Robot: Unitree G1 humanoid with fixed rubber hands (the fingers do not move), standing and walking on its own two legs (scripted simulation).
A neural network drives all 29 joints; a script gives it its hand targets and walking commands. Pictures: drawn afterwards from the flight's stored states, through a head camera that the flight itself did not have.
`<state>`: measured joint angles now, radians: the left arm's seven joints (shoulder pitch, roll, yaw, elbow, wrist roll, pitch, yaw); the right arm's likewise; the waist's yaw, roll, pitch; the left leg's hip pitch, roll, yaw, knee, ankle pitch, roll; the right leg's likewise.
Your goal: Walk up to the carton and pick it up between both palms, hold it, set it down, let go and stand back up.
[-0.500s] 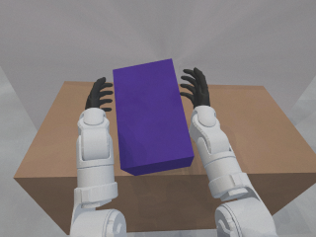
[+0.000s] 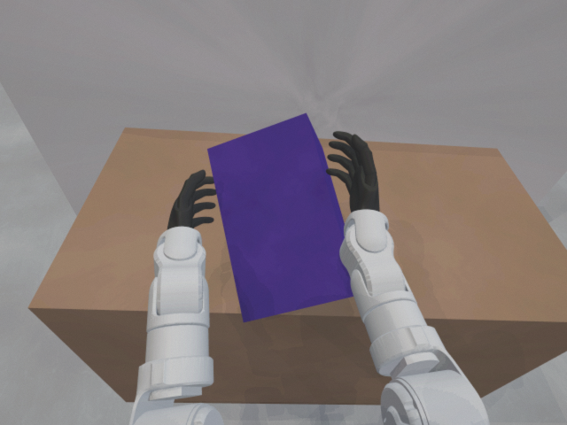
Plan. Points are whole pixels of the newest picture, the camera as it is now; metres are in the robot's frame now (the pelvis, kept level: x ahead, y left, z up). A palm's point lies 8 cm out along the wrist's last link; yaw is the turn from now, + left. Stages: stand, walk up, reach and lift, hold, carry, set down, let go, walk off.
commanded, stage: set down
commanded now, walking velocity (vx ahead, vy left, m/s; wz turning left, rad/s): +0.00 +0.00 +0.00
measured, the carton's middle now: (289, 222) +0.40 +0.00 +0.05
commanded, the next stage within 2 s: none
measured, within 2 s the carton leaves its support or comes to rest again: neither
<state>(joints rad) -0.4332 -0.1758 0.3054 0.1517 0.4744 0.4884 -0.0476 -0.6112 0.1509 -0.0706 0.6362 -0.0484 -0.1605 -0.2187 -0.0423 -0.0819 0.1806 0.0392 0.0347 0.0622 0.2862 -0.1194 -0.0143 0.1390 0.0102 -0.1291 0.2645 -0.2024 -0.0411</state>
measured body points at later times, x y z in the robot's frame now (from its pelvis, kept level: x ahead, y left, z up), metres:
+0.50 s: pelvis +0.00 +0.00 +0.00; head +0.00 +0.04 +0.45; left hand +0.37 +0.15 +0.08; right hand +0.39 -0.09 +0.13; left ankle +0.04 +0.13 -0.75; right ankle -0.02 -0.08 -0.75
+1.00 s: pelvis +0.01 +0.01 +0.00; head +0.02 +0.04 +0.45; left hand +0.40 +0.15 +0.07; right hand +0.41 -0.09 +0.12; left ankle +0.04 +0.13 -0.75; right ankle -0.02 -0.08 -0.75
